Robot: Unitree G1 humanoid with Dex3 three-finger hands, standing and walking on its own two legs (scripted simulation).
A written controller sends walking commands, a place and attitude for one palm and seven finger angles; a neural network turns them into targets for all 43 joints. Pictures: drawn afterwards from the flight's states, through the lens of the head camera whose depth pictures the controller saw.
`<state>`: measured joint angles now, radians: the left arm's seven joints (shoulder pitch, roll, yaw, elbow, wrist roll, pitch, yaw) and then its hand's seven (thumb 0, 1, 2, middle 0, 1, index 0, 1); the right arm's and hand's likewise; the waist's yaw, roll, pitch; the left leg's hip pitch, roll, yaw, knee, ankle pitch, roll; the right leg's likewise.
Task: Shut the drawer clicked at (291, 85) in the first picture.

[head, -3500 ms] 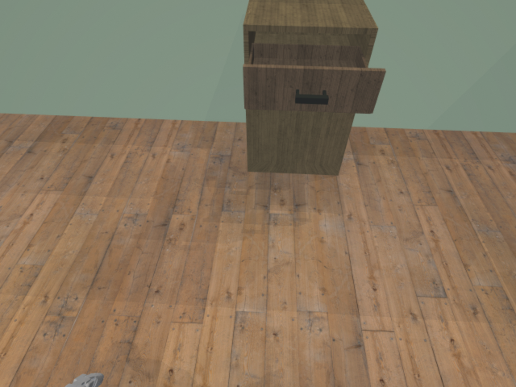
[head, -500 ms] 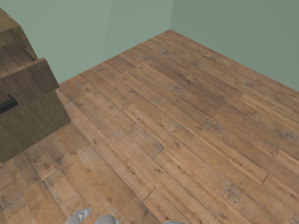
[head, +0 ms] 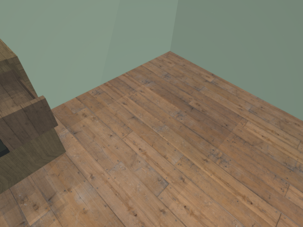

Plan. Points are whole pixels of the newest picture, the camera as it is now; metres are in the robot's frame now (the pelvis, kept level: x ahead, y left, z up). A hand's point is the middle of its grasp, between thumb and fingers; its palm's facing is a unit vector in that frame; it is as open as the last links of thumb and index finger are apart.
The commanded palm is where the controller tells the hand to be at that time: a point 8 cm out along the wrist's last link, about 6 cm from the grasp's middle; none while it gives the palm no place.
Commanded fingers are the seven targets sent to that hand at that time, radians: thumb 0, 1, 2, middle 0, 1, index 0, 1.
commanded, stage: turn to face it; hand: left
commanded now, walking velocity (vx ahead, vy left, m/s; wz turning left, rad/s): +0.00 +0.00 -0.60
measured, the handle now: out of the picture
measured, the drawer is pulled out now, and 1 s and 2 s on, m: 0.29 0.29 0.29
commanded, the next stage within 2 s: take the last steps up to it in 1.70 s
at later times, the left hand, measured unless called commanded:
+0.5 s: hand (106, 214) +0.19 +0.15 -0.17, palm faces +0.12 -0.98 -0.17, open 7.3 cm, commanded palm none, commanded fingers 0.00 0.90 0.90 -0.20 -0.30 -0.20 -0.30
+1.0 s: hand out of the picture +0.08 +0.21 -0.16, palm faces +0.44 -0.85 -0.28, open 7.4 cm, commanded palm none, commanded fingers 0.00 0.90 0.90 -0.20 -0.30 -0.20 -0.30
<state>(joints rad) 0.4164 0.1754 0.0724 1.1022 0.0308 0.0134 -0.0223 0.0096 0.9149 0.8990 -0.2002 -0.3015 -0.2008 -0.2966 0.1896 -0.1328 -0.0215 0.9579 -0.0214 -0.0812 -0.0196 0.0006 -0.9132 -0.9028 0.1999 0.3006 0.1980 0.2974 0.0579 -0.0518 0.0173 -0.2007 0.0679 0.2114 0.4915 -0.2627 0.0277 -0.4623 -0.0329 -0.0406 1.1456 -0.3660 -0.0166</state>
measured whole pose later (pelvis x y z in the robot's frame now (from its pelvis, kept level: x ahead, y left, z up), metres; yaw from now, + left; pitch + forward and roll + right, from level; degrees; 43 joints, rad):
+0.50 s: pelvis +0.08 -0.02 -0.01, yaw +8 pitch -1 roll -1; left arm 0.11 0.14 0.04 0.95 0.03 0.01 0.03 0.00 0.91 0.90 -0.20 -0.30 -0.21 -0.30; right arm 0.32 -0.14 -0.06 1.04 -0.01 0.05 0.00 0.01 -0.91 -0.90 0.20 0.30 0.19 0.30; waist -0.05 -0.01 0.04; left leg -0.41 0.09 0.13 0.95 -0.48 -0.04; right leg -0.31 -0.15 -0.24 0.57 -0.22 0.02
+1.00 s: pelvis +0.08 -0.03 +0.00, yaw +24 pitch +1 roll -1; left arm 0.18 0.23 0.09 0.91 0.01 0.05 0.02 0.01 0.91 0.90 -0.20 -0.30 -0.20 -0.30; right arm 0.21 -0.24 -0.09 0.93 -0.02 0.04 0.00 0.00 -0.91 -0.90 0.20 0.30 0.20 0.30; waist -0.03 0.03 0.05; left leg -0.35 -0.05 -0.07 0.51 -0.18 0.03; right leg -0.35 -0.02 0.00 0.75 -0.41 0.07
